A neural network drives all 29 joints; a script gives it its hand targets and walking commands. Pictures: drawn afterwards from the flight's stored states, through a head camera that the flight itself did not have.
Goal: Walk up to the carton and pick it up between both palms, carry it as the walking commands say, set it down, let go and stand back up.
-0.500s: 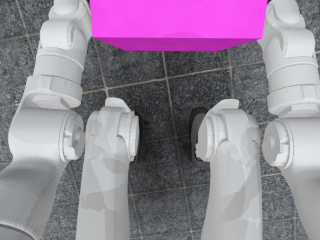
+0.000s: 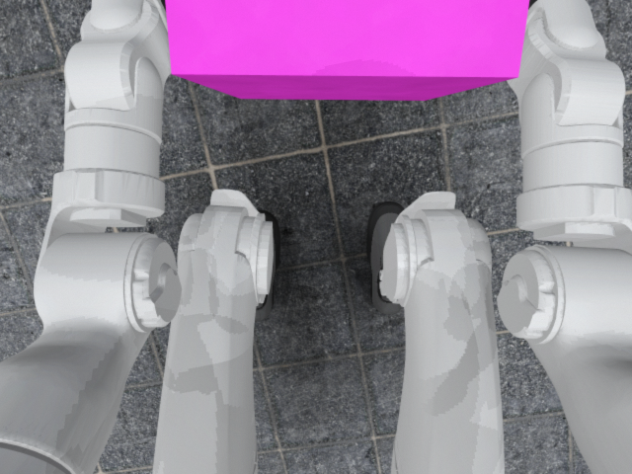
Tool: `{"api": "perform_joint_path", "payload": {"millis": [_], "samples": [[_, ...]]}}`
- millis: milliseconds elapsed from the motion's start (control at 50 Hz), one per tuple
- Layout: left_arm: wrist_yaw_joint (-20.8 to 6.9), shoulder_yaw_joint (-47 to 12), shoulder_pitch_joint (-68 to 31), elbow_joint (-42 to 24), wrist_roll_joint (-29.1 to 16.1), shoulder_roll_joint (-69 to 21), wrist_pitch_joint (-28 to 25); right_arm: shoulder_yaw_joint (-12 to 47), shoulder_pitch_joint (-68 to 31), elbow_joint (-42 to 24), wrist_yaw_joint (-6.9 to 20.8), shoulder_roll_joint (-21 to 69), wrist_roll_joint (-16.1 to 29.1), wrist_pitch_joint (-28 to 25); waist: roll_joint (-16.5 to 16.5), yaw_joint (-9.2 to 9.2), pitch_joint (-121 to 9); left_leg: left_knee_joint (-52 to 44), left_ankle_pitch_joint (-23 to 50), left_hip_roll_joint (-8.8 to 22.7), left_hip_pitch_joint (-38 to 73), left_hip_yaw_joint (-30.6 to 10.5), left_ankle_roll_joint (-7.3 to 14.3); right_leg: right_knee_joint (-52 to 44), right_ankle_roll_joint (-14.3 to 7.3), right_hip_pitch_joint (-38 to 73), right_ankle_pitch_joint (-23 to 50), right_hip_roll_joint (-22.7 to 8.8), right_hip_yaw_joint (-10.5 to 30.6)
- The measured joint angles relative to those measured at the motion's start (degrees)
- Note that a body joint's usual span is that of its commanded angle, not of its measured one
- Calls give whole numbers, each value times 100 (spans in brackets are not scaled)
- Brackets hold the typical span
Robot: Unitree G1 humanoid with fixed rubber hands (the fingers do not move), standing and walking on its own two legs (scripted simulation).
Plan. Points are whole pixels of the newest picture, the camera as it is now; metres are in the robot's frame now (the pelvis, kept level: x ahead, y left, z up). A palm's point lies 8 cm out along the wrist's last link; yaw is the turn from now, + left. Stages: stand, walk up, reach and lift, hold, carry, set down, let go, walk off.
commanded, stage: reach and lift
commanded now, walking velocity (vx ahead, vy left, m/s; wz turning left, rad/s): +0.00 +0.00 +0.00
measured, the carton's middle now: (338, 5) +0.53 -0.01 -0.20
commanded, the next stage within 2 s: none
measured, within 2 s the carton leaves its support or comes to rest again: neither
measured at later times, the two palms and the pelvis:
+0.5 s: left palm out of the picture +0.52 +0.16 -0.06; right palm out of the picture +0.50 -0.19 -0.07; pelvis -0.01 +0.00 +0.05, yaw +0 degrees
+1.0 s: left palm out of the picture +0.50 +0.16 +0.01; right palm out of the picture +0.49 -0.19 +0.00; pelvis -0.01 +0.00 +0.11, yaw +0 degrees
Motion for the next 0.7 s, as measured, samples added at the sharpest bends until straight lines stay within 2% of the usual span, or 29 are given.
{"api": "perform_joint_path", "payload": {"millis": [180,340,420,700], "samples": [[-133,246,-76,-40,228,-74,66,-331,-129,-28,128,146,-263,98,-11,-2,-12,-420,151,-10,346,-45,-9,-425,-19,372,130,-16,-24],[-199,272,-43,-253,354,-165,211,-381,96,-416,167,182,-328,243,10,59,-9,-714,245,13,602,-62,-3,-735,-14,634,230,5,-26],[-212,270,133,-529,366,-191,318,-430,175,-613,178,268,-346,356,25,27,-2,-848,284,8,738,-66,3,-869,-10,780,261,-2,-22],[-272,353,356,-640,477,-306,482,-518,393,-718,240,399,-484,516,12,-2,-8,-1469,410,-14,1435,-93,10,-1466,-21,1495,343,-34,-18]]}}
